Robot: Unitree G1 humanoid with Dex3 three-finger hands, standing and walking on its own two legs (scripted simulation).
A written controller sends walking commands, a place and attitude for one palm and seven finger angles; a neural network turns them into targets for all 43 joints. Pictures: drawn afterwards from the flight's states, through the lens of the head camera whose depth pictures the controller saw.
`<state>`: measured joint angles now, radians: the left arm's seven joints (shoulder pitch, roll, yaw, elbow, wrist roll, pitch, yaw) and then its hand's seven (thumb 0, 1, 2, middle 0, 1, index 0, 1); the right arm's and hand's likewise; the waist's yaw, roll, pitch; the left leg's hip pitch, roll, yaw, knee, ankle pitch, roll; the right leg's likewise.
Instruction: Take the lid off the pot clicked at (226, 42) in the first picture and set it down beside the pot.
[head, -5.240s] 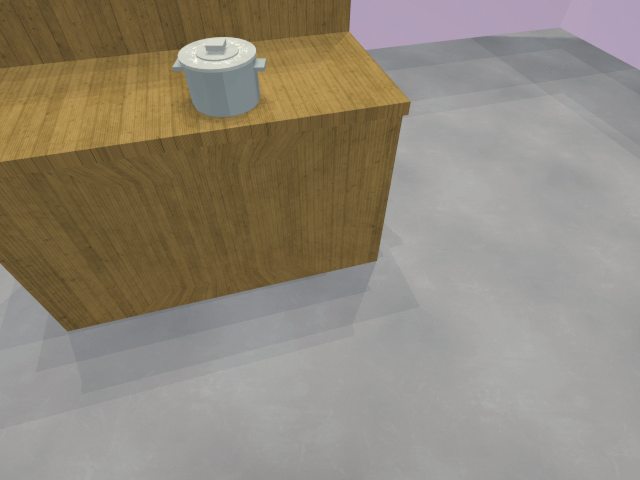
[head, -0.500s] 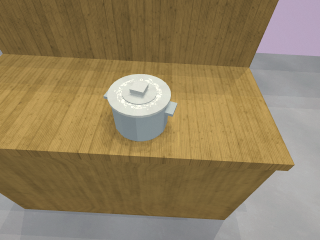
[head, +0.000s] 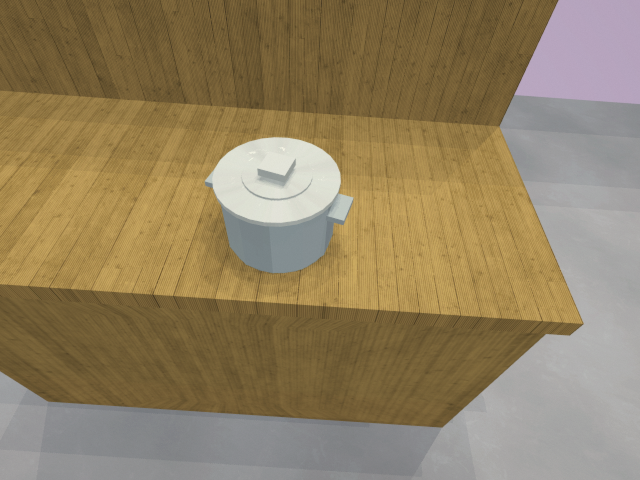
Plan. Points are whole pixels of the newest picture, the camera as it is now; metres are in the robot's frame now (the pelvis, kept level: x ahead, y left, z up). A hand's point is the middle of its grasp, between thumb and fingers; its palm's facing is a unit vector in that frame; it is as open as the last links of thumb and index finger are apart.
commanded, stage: look again from close up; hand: left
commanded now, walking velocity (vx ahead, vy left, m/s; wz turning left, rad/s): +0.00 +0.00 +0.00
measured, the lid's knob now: (276, 166) +0.51 +0.11 +0.10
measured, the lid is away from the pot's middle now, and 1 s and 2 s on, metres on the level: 0.00 0.00 0.00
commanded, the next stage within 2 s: lift the closed hand beside the body in 0.92 s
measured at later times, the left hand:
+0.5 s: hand out of the picture -0.02 +0.14 -0.18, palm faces +0.01 -0.98 -0.18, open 7.4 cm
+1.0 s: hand out of the picture -0.02 +0.13 -0.18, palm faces +0.01 -0.99 -0.16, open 7.4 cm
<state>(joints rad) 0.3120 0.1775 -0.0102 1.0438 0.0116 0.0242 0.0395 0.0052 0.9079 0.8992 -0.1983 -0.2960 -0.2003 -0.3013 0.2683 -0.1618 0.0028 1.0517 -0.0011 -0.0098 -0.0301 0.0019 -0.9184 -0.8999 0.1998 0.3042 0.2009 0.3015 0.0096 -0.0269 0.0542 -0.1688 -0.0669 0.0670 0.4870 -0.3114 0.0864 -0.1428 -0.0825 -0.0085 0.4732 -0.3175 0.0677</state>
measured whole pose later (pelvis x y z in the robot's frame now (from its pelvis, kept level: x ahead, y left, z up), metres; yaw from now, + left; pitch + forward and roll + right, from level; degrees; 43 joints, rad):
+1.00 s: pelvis -0.01 -0.03 +0.00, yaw -1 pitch -1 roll +0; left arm 0.31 0.15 -0.01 1.08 0.01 0.00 0.04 0.00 0.91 0.90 -0.20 -0.30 -0.20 -0.30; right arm 0.28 -0.13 0.00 1.12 0.00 -0.02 -0.03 0.01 -0.93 -0.90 0.20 0.30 0.20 0.30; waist 0.00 -0.03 0.05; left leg -0.17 -0.02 0.06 0.46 -0.28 0.04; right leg -0.15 -0.03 -0.01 0.45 -0.29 0.03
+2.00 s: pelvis -0.01 -0.06 +0.00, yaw +1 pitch -2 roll +0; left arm 0.68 0.27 0.14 -0.17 0.00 -0.05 0.07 0.02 0.90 0.90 -1.29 -1.49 -1.29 -1.50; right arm 0.22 -0.21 -0.02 0.64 0.01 -0.15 -0.08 0.01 -0.90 -0.90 0.20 0.30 0.20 0.30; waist 0.04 0.05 0.02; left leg -0.15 0.01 0.02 0.46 -0.27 0.00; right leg -0.12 0.00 -0.05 0.44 -0.29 -0.01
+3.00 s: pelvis -0.03 -0.05 +0.00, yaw +2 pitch +1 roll +0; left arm 0.43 0.62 0.09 -0.35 0.76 0.11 -0.10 0.01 0.56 1.05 -1.17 -1.12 -1.18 -1.12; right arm 0.12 -0.29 0.00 0.57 0.04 0.08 -0.02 0.01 -0.91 -0.90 0.20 0.30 0.20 0.30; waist 0.07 0.15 -0.03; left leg -0.25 -0.01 0.02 0.49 -0.26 0.02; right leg -0.21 -0.02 -0.06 0.48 -0.28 0.00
